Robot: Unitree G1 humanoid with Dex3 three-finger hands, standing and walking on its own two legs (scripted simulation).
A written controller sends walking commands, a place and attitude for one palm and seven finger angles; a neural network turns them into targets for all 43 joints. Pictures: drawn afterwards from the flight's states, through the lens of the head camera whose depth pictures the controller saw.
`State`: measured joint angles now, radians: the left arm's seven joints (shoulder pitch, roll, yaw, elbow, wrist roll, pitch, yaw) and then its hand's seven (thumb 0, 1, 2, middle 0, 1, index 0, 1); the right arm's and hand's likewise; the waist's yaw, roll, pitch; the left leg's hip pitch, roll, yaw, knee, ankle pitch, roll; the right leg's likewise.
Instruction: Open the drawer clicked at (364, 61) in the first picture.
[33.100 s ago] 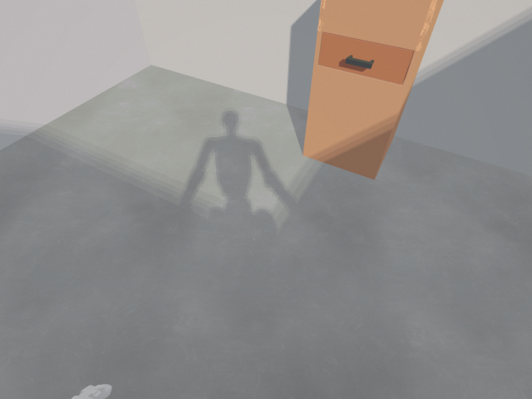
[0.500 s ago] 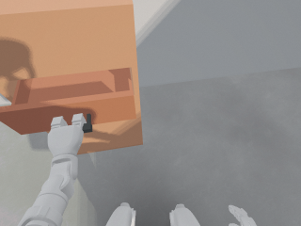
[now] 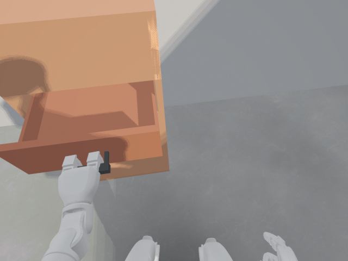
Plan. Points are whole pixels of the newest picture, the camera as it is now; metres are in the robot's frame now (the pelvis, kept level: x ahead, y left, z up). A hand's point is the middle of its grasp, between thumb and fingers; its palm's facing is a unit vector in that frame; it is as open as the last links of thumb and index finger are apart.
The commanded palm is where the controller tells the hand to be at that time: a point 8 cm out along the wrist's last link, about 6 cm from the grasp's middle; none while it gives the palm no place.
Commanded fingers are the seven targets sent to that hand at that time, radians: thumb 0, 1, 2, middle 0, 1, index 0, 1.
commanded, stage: pull the drawer open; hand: left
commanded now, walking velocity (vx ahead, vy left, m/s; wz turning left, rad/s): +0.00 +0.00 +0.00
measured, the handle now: (87, 163) +0.35 +0.25 -0.05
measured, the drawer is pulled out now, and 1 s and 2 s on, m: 0.17 0.28 0.30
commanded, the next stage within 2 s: open the thumb to release the handle in 1.36 s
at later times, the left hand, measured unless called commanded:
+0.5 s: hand (88, 206) +0.25 +0.23 -0.07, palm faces -0.05 -0.03 -1.00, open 5.7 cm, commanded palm +0.21 +0.22 -0.02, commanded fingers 0.00 0.90 0.90 -0.40 -1.35 -0.40 -1.35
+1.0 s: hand (86, 235) +0.19 +0.21 -0.06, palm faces -0.06 -0.06 -1.00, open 5.8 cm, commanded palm +0.15 +0.21 -0.02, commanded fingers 0.00 0.90 0.90 -0.40 -1.35 -0.40 -1.35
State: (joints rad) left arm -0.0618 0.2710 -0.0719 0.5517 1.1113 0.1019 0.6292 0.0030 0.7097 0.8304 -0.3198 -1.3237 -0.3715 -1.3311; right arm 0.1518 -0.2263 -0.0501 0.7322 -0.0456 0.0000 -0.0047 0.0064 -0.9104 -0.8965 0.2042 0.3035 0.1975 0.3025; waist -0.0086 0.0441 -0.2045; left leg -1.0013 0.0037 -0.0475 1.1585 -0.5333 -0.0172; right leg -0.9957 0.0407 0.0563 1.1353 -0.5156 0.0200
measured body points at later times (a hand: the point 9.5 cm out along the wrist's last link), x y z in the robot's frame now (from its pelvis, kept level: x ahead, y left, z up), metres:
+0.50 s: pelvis +0.01 -0.01 +0.00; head +0.09 -0.02 +0.44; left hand +0.25 +0.22 -0.01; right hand +0.18 -0.25 -0.12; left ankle +0.01 +0.13 -0.65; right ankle +0.01 -0.13 -0.65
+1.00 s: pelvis +0.01 -0.01 -0.01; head +0.08 -0.03 +0.44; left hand +0.18 +0.21 -0.01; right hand +0.23 -0.23 -0.11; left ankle +0.01 +0.13 -0.65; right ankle +0.01 -0.13 -0.65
